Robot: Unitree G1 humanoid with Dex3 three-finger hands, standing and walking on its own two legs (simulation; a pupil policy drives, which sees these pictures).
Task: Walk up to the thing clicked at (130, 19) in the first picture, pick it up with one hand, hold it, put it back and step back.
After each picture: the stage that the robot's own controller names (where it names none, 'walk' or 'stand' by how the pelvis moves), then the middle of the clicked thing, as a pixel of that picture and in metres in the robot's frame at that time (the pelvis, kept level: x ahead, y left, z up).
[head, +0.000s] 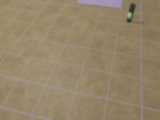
stand; (130, 13) +1.86 -0.60 -0.66
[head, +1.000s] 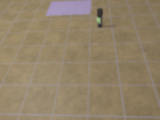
walk; (99, 18) +1.79 -0.07 -0.63
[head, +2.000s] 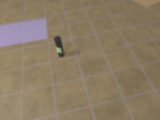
walk; (59, 47) +1.19 +0.33 -0.65
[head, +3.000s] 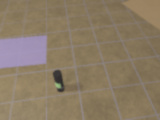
walk; (59, 81) +0.76 +0.27 -0.64
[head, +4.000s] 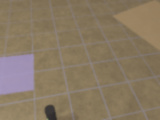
walk; (51, 116) +0.48 +0.21 -0.64
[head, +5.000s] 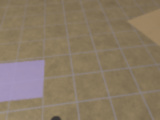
stand; out of the picture +0.41 +0.21 -0.65
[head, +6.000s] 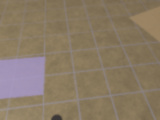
stand; out of the picture +0.40 +0.20 -0.64
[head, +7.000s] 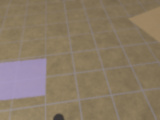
stand; out of the picture +0.42 +0.20 -0.66
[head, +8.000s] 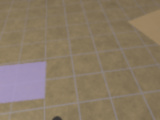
stand; out of the picture +0.43 +0.22 -0.66
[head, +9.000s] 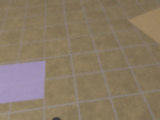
stand; out of the picture +0.41 +0.22 -0.66
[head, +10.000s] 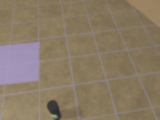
go down; (54, 110) +0.43 +0.21 -0.63
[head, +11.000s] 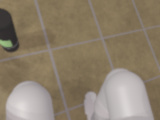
go down; (6, 34) +0.52 +0.23 -0.23
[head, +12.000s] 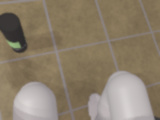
close in; (15, 36) +0.52 +0.21 -0.25
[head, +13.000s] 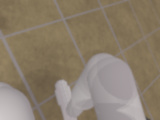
close in; out of the picture +0.51 +0.26 -0.17
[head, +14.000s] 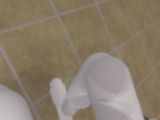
lift; out of the picture +0.49 +0.26 -0.18
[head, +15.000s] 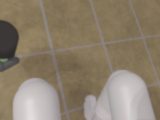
lift; (2, 48) +0.40 +0.24 -0.08
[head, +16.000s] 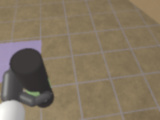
hold; (37, 84) +0.32 +0.16 +0.07
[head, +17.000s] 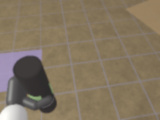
hold; (39, 89) +0.31 +0.16 +0.04
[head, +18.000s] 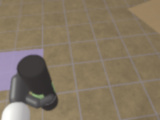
crouch; (42, 87) +0.32 +0.15 +0.04
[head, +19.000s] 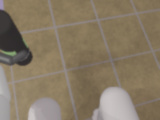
crouch; (12, 44) +0.46 +0.19 -0.04
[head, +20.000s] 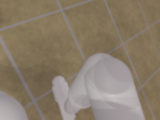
lower; out of the picture +0.49 +0.25 -0.19
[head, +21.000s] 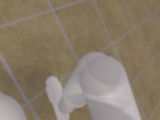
lower; out of the picture +0.49 +0.26 -0.19
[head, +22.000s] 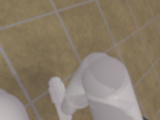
lower; out of the picture +0.49 +0.26 -0.18
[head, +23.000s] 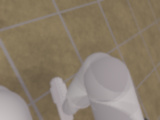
lower; out of the picture +0.48 +0.26 -0.18
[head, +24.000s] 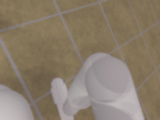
loosen; out of the picture +0.48 +0.24 -0.18
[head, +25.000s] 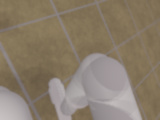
withdraw; out of the picture +0.48 +0.23 -0.19
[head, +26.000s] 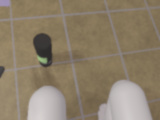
walk; (44, 52) +0.50 +0.16 -0.28
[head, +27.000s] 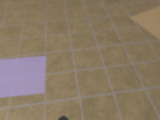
stand; out of the picture +0.41 +0.14 -0.59
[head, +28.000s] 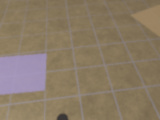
stand; out of the picture +0.41 +0.15 -0.60
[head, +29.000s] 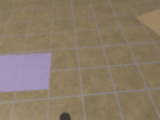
stand; out of the picture +0.42 +0.15 -0.62
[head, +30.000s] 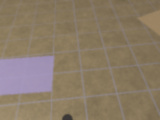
walk; out of the picture +0.42 +0.16 -0.65
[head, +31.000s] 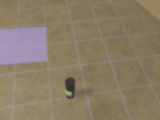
walk; (70, 88) +0.58 +0.08 -0.64
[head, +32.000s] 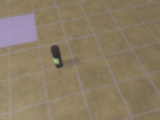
walk; (57, 57) +0.87 +0.26 -0.61
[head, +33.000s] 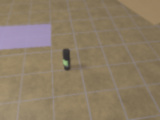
stand; (66, 60) +1.05 +0.18 -0.64
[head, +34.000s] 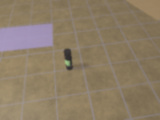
stand; (68, 59) +1.04 +0.18 -0.66
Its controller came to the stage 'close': yes
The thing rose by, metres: 0.69
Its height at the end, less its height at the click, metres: +0.00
